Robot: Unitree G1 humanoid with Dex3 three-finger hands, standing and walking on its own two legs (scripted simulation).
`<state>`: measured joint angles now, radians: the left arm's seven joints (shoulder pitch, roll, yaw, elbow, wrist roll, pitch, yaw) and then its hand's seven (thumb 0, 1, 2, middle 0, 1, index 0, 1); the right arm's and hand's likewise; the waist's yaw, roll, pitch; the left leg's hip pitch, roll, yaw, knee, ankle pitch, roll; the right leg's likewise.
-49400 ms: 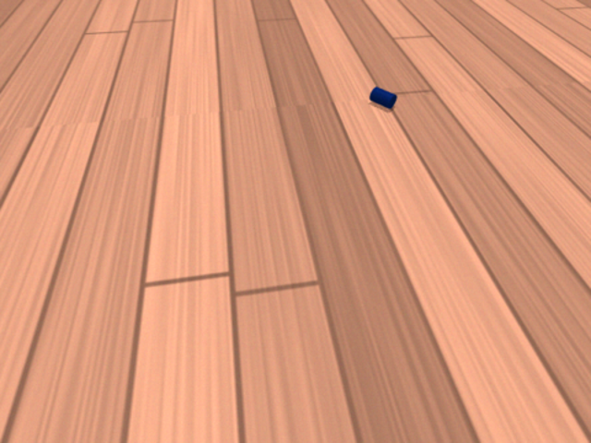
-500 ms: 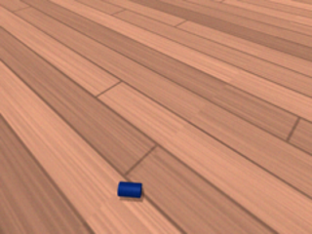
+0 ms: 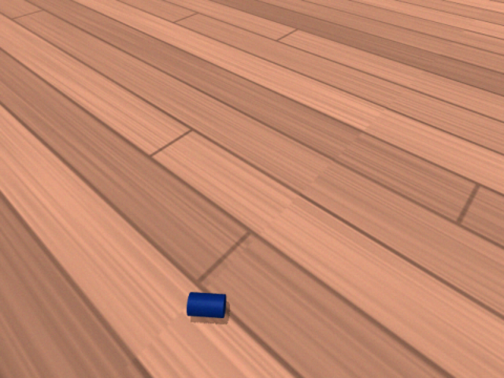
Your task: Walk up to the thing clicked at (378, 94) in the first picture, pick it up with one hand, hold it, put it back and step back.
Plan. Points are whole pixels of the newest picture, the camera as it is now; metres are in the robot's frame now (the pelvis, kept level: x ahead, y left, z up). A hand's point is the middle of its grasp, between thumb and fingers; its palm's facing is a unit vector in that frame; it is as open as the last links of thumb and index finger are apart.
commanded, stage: stand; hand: left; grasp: from above
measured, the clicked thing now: (207, 304) +0.52 +0.19 -0.74
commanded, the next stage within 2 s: step back in 1.34 s
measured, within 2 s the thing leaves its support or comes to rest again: neither
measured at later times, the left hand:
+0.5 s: hand out of the picture +0.07 +0.24 -0.16, palm faces +0.01 -0.94 -0.33, open 7.3 cm
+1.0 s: hand out of the picture +0.09 +0.23 -0.16, palm faces +0.00 -0.94 -0.33, open 7.3 cm
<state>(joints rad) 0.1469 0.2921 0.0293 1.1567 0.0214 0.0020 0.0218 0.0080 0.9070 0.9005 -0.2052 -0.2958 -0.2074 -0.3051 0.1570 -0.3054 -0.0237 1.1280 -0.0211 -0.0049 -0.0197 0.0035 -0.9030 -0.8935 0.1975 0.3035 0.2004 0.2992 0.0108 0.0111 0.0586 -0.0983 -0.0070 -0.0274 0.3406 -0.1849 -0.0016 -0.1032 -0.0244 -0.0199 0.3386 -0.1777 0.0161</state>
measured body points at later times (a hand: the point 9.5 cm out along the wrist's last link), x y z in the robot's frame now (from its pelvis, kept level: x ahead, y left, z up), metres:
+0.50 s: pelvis +0.00 -0.01 +0.00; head +0.01 -0.01 +0.45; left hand +0.07 +0.28 -0.14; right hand +0.07 -0.30 -0.14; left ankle +0.00 +0.12 -0.75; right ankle +0.01 -0.13 -0.75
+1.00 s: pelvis +0.01 -0.01 +0.00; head +0.01 -0.01 +0.45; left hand +0.09 +0.28 -0.13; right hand +0.08 -0.30 -0.14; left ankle +0.00 +0.12 -0.75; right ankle +0.01 -0.13 -0.75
